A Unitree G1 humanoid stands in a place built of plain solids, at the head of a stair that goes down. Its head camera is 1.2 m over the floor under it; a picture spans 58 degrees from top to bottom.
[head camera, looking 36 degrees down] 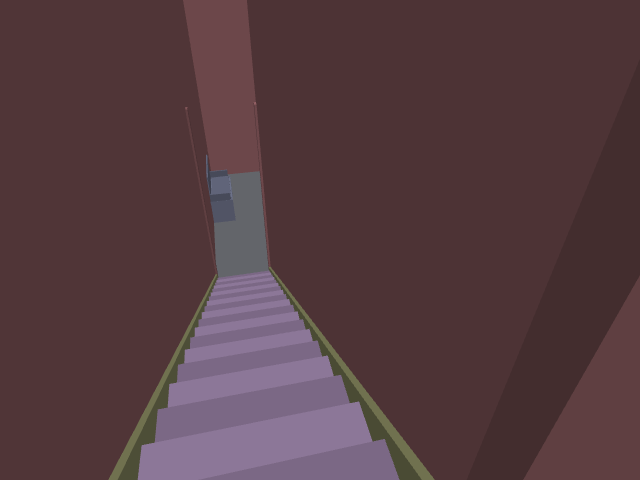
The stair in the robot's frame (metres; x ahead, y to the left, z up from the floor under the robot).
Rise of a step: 0.18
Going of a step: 0.27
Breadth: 0.84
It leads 13 degrees to the left of straight ahead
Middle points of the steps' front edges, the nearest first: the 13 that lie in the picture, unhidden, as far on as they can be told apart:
0.69 0.19 -0.18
0.94 0.25 -0.36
1.20 0.31 -0.54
1.46 0.37 -0.71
1.72 0.43 -0.89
1.98 0.48 -1.07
2.24 0.54 -1.24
2.50 0.60 -1.42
2.75 0.66 -1.60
3.01 0.71 -1.77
3.27 0.77 -1.95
3.53 0.83 -2.13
3.79 0.89 -2.30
